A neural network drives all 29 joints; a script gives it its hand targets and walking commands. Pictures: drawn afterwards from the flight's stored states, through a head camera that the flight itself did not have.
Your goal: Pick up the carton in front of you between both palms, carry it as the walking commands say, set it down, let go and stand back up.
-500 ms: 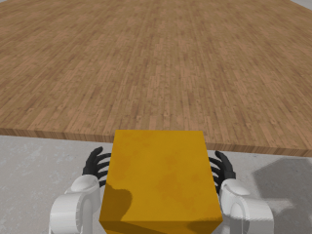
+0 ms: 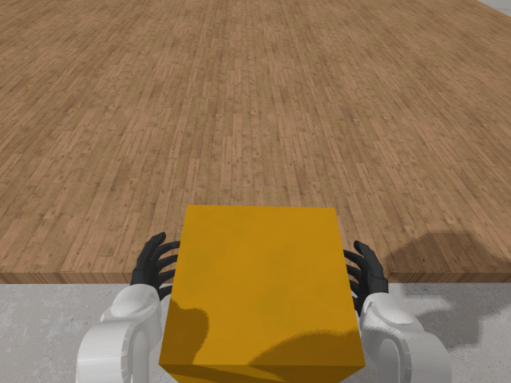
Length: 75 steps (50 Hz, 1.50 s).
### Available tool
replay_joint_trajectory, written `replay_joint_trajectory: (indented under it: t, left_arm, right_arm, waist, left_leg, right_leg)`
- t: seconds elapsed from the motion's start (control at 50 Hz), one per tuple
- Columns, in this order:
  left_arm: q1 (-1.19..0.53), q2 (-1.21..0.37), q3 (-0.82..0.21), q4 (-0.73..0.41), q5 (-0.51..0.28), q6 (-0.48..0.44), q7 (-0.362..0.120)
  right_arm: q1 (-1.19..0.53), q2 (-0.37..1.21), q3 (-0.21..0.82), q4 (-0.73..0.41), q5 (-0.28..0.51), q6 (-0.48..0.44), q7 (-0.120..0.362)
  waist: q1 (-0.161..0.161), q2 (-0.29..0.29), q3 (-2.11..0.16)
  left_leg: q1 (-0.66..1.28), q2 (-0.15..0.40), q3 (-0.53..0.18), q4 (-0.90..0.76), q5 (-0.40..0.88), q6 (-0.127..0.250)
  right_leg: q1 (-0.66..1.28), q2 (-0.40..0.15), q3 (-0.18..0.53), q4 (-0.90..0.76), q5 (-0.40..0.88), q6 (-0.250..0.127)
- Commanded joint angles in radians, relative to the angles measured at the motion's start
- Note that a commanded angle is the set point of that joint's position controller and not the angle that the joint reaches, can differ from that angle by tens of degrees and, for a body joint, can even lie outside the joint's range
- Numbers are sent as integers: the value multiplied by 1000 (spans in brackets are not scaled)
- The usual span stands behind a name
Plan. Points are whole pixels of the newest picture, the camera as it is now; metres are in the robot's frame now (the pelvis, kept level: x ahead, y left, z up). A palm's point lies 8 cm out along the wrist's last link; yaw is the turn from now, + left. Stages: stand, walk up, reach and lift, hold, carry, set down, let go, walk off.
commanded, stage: carry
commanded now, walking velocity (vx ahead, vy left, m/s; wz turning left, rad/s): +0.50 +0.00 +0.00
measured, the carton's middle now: (258, 307) +0.25 -0.01 +0.02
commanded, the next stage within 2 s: none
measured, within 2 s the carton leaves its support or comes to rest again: neither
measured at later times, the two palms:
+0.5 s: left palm (193, 107) +0.63 +0.13 +0.14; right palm (331, 113) +0.64 -0.17 +0.13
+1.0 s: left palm (202, 51) +1.02 +0.15 +0.11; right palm (300, 54) +1.00 -0.15 +0.12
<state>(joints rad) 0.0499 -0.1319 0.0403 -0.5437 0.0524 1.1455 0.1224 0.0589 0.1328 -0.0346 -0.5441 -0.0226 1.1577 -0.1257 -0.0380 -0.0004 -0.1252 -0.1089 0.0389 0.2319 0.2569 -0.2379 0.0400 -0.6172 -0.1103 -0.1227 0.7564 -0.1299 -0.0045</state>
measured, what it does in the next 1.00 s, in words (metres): walks ahead: right foot, then left foot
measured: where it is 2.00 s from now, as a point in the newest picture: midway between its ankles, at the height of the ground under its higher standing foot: (242, 180)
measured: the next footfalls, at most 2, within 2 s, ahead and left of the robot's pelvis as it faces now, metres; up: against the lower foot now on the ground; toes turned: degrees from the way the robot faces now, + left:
right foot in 0.16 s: +0.31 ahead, -0.12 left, +0.00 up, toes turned -10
left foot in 0.66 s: +0.61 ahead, +0.07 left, +0.00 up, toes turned +8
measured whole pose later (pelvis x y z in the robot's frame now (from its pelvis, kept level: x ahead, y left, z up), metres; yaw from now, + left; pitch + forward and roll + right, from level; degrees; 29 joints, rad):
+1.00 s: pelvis +0.67 +0.00 -0.01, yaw +2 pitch +6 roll -2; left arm -0.49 -0.14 0.26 -0.35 0.02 1.11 0.18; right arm -0.49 0.12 -0.24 -0.32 0.05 1.11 -0.19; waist -0.08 0.00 0.06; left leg -0.17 0.01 0.11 0.43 -0.37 0.06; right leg -1.06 -0.05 -0.10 1.54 -0.44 -0.11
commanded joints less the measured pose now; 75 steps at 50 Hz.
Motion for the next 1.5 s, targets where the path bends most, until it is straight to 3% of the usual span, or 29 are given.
replay_joint_trajectory:
  t: [0.0,0.08,0.14,0.16,0.18,0.2,0.26,0.34,0.54,0.58,0.62,0.64,0.66,0.68,0.74,0.78,0.9,0.98,1.04,1.06,1.08,1.1,1.12,1.14,1.18,1.24,1.32,1.4,1.48]
  left_arm:
    - [-376,-725,-634,-89,-242,8,-88]
    - [-435,-653,-622,-170,-292,47,-70]
    - [-451,-576,-574,-166,-310,77,-46]
    - [-451,-542,-548,-157,-306,87,-35]
    - [-489,-505,-537,-153,-310,91,-25]
    - [-480,-512,-537,-145,-316,99,-20]
    - [-643,-590,-553,-173,-358,98,-24]
    - [-760,-571,-538,-60,-356,82,-29]
    - [-1009,-516,-382,260,-258,40,33]
    - [-1071,-530,-369,299,-247,32,42]
    - [-1120,-546,-364,317,-241,25,52]
    - [-1146,-541,-347,324,-227,22,59]
    - [-1113,-559,-332,352,-222,25,64]
    - [-1132,-558,-321,351,-222,24,68]
    - [-1218,-677,-334,292,-226,3,59]
    - [-1201,-715,-345,269,-208,-21,51]
    - [-1074,-636,-396,188,-177,-49,50]
    - [-1073,-577,-396,190,-179,-35,56]
    - [-1026,-590,-415,237,-190,-13,53]
    - [-1026,-604,-425,232,-210,-9,47]
    - [-1048,-629,-440,217,-232,-8,40]
    - [-1064,-643,-453,217,-252,-5,32]
    - [-1068,-622,-469,224,-260,-13,34]
    - [-1079,-664,-495,215,-298,-7,25]
    - [-1228,-734,-539,168,-390,-14,-2]
    - [-1326,-780,-583,151,-465,-18,-24]
    - [-1263,-712,-523,213,-441,8,-17]
    - [-1159,-652,-413,351,-356,54,-5]
    - [-1142,-630,-320,439,-264,83,4]
  right_arm:
    - [-411,679,635,-117,261,-8,128]
    - [-434,625,601,-168,263,26,84]
    - [-483,552,577,-202,259,58,43]
    - [-510,509,567,-212,261,69,29]
    - [-545,499,569,-232,272,84,17]
    - [-569,491,567,-234,275,91,9]
    - [-662,561,530,-191,269,86,0]
    - [-739,558,500,-66,216,69,-16]
    - [-1044,511,383,218,187,27,-60]
    - [-1101,515,359,257,187,17,-61]
    - [-1098,510,329,307,186,8,-63]
    - [-1096,512,316,326,188,8,-62]
    - [-1115,492,310,339,185,5,-66]
    - [-1129,526,319,329,203,1,-63]
    - [-1262,700,403,223,299,-28,-20]
    - [-1313,759,453,157,337,-50,3]
    - [-1183,672,489,95,328,-70,6]
    - [-1153,628,481,105,327,-57,4]
    - [-1090,588,443,162,284,-36,-1]
    - [-1081,589,435,158,265,-33,-3]
    - [-1089,583,428,151,247,-31,-7]
    - [-1085,592,416,161,225,-29,-11]
    - [-1033,570,382,163,205,-23,-17]
    - [-1055,558,353,171,176,-23,-28]
    - [-1114,579,310,162,138,-27,-35]
    - [-1119,555,280,195,106,-31,-42]
    - [-1077,521,287,250,85,-10,-55]
    - [-1095,517,296,308,97,37,-58]
    - [-1186,566,307,355,135,68,-47]
  waist:
    - [18,138,-49]
    - [16,156,4]
    - [50,92,-112]
    - [91,-5,-193]
    - [109,-313,-291]
    - [109,-331,-258]
    - [81,-30,-244]
    - [70,-106,-216]
    - [90,-158,-133]
    - [42,-159,-166]
    - [-55,-36,-294]
    - [-83,95,-325]
    - [-34,311,-401]
    - [-56,349,-460]
    - [-47,105,-377]
    - [-26,81,-391]
    - [-78,87,-349]
    - [-17,89,-222]
    - [52,223,-298]
    - [116,244,-378]
    - [196,186,-447]
    - [197,10,-487]
    - [163,-366,-640]
    - [148,-221,-638]
    - [136,-43,-420]
    - [132,43,-348]
    - [134,-32,-337]
    - [116,-140,-268]
    - [102,-170,-200]
  left_leg:
    - [127,213,-130,-110,202,75]
    - [141,210,-83,-52,276,55]
    - [51,140,9,318,499,9]
    - [-116,101,-3,569,330,-17]
    - [-429,-25,-48,918,47,-63]
    - [-592,-58,-171,1075,-245,-42]
    - [-599,76,-256,1077,-108,15]
    - [-549,78,-199,865,-8,-5]
    - [-531,12,-76,416,176,27]
    - [-402,-25,-58,384,158,60]
    - [-44,-91,13,253,156,38]
    - [163,78,-255,232,128,28]
    - [383,337,-740,149,275,168]
    - [421,361,-849,95,152,258]
    - [306,277,-611,173,304,217]
    - [289,260,-537,170,285,187]
    - [516,265,-499,186,427,207]
    - [176,151,-272,10,487,155]
    - [92,125,-101,178,1286,123]
    - [118,134,-97,358,1414,102]
    - [69,99,-90,627,1287,58]
    - [-210,0,-148,953,565,16]
    - [-444,-198,-263,1398,-98,-15]
    - [-533,-137,-420,1519,-100,12]
    - [-697,-71,-346,1513,-157,24]
    - [-704,-23,-298,1252,-206,24]
    - [-669,-9,-224,849,-138,8]
    - [-561,-29,-144,509,54,-4]
    - [-433,-70,-59,298,180,10]
  right_leg:
    - [-32,18,-47,-130,74,-1]
    - [54,33,-80,-222,96,-29]
    - [426,136,-176,-263,-28,-42]
    - [624,14,7,-283,-142,-59]
    - [847,-263,533,-424,-343,-210]
    - [851,-294,672,-531,-204,-245]
    - [680,-242,379,-452,54,-188]
    - [566,-189,197,-534,-34,-153]
    - [643,-104,15,-439,213,-154]
    - [631,-106,-5,-321,414,-134]
    - [551,-23,-101,47,428,-64]
    - [325,17,-47,317,187,-31]
    - [7,166,19,556,-324,-1]
    - [-106,159,105,749,-361,-29]
    - [-226,78,135,792,-261,-77]
    - [-242,68,130,757,-236,-84]
    - [-701,65,56,1014,-348,-103]
    - [-348,59,-35,520,-279,-113]
    - [103,195,-189,213,-104,-137]
    - [255,230,-180,129,-84,-134]
    - [444,220,-100,-64,-11,-132]
    - [690,33,277,-211,55,-212]
    - [855,-237,860,-350,370,-405]
    - [865,-205,820,-276,342,-410]
    - [713,-165,651,-243,226,-339]
    - [651,-140,524,-309,102,-279]
    - [683,-139,379,-332,342,-273]
    - [649,-68,194,-350,399,-211]
    - [645,-47,109,-319,551,-151]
